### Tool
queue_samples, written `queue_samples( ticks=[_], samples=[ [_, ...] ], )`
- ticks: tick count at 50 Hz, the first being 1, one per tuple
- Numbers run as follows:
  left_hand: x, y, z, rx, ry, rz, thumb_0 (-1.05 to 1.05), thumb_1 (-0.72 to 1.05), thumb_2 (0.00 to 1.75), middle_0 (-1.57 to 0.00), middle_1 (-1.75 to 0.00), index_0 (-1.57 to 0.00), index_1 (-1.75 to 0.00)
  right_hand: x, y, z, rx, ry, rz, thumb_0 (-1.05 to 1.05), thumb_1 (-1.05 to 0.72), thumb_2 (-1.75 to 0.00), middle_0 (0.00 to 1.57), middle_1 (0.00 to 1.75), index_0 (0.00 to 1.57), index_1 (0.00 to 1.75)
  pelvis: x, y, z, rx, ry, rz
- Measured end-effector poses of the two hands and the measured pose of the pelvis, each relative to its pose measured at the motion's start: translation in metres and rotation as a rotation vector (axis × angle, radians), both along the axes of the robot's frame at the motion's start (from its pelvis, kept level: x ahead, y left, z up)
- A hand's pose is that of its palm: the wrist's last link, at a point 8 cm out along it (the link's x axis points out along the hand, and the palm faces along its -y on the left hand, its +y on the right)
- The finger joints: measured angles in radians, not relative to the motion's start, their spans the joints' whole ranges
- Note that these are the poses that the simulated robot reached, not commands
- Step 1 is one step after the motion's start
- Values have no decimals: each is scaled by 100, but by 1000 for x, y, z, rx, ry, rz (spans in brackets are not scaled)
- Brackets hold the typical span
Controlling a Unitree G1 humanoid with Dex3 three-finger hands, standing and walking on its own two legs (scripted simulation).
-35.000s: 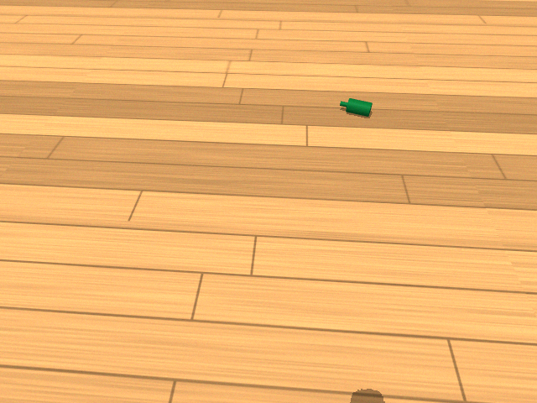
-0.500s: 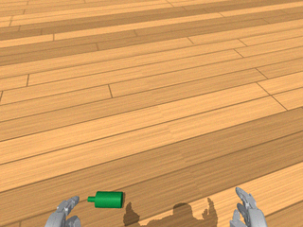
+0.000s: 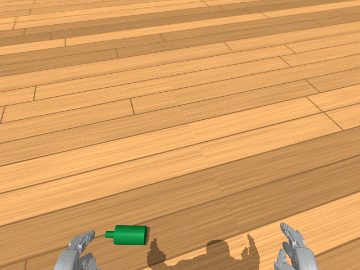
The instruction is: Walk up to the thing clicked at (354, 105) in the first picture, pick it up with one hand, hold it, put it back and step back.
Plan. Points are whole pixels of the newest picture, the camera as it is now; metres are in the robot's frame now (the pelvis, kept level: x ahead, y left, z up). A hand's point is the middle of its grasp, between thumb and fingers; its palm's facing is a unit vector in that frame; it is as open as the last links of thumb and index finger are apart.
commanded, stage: stand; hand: left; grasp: from above
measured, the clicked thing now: (125, 234) +0.44 +0.27 -0.67
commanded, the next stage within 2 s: none
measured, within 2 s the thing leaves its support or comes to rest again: neither
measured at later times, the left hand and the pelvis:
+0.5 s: hand out of the picture +0.05 +0.25 -0.11, palm faces +0.06 -0.95 -0.32, open 7.4 cm; pelvis +0.00 +0.02 +0.06, yaw +0 degrees
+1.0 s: hand out of the picture +0.02 +0.24 -0.10, palm faces +0.04 -0.94 -0.33, open 7.4 cm; pelvis -0.02 +0.00 +0.06, yaw +1 degrees
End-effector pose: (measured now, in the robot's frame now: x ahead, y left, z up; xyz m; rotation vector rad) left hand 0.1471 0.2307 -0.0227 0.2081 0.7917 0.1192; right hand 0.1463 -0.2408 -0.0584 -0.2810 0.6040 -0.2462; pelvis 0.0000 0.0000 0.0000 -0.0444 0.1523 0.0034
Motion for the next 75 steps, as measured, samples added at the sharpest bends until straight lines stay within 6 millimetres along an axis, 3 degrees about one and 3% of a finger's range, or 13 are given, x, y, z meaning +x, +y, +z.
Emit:
queue_samples(
  ticks=[6, 15, 22, 29, 45, 57, 75],
  samples=[
    [-6, 26, -28, 91, 41, -1, 1, 90, 90, -20, -30, -20, -30, -14, -12, -18, -15, 311, 122, 1, -90, -90, 20, 30, 21, 30, -7, 1, 16, 41, -101, 2],
    [-61, 60, -48, 102, 269, 91, 1, 91, 90, -20, -30, -20, -30, -52, -26, -11, 9, 471, 22, 1, -90, -90, 20, 30, 20, 30, -3, 9, 37, 40, -159, 1],
    [-100, 65, -51, 78, 407, 142, 1, 91, 90, -20, -30, -20, -30, -73, -19, -8, 31, 565, -18, 0, -90, -90, 20, 30, 20, 30, 0, 15, 51, 38, -192, 3],
    [-120, 62, -47, 72, 463, 160, 1, 91, 90, -20, -30, -20, -30, -81, -12, -8, 61, 587, -32, 0, -90, -90, 20, 30, 20, 30, -4, 16, 59, 43, -225, 4],
    [-133, 60, -39, 87, 466, 159, 0, 91, 90, -20, -30, -20, -30, -101, -28, -7, 71, 614, -49, 0, -90, -90, 20, 30, 20, 30, -18, 6, 64, 42, -245, 15],
    [-136, 54, -39, 87, 495, 156, 0, 91, 90, -20, -30, -20, -30, -114, -44, -7, 60, 659, -62, 0, -90, -90, 20, 30, 20, 30, -17, -2, 65, 42, -235, 13],
    [-102, 44, -35, 83, 455, 135, 0, 91, 90, -20, -30, -20, -30, -93, -49, -5, 63, 643, -48, 0, -90, -90, 20, 30, 20, 30, -5, -10, 67, 43, -222, 9]
  ],
)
